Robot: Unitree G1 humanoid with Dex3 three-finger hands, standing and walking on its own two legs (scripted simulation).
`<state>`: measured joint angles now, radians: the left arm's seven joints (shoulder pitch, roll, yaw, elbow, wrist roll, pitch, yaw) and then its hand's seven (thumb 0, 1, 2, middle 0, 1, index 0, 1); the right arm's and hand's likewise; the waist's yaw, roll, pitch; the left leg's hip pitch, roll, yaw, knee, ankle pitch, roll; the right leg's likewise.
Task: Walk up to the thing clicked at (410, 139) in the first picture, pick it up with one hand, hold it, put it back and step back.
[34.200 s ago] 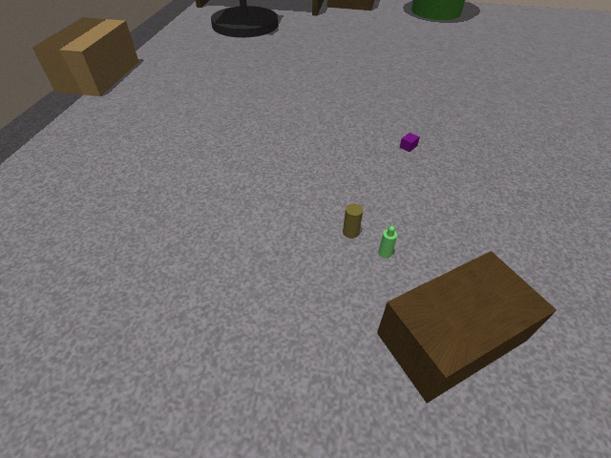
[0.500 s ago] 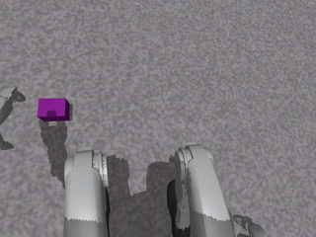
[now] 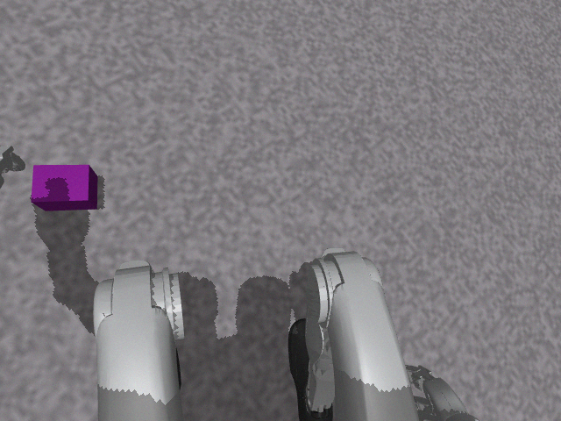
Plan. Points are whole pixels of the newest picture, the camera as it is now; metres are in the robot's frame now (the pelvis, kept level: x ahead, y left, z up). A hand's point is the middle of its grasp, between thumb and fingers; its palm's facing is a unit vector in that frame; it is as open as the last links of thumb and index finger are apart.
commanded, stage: rise first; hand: left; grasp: from above
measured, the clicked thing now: (66, 188) +0.48 +0.33 -0.29
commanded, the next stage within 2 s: approach in 2.00 s
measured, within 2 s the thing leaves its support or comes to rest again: neither
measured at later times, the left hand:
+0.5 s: hand out of the picture +0.40 +0.38 -0.17, palm faces -0.47 -0.10 -0.88, open 12.6 cm
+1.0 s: hand (3, 194) +0.42 +0.37 -0.17, palm faces -0.45 -0.10 -0.89, open 12.7 cm
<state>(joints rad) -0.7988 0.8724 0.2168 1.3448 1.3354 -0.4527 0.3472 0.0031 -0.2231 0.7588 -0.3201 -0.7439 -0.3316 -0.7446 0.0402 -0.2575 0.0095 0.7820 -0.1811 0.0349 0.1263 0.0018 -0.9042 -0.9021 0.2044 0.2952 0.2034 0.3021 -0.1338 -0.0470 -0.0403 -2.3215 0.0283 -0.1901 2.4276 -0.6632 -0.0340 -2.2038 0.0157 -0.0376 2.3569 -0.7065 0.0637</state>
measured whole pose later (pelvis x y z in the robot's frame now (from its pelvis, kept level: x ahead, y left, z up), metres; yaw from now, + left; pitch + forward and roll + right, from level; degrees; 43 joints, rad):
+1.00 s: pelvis +0.01 +0.00 -0.01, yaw -2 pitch +32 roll -10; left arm -0.87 0.91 0.22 1.42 1.34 -0.41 0.37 0.00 -0.29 0.81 -0.29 -0.83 -0.30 -0.83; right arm 0.05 -0.26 0.06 0.78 -0.21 0.03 0.14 0.00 -0.91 -0.90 0.20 0.30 0.20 0.30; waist -0.18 -0.05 -0.02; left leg -2.36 0.02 -0.22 2.48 -0.69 -0.04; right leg -2.24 0.03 -0.05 2.39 -0.72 0.07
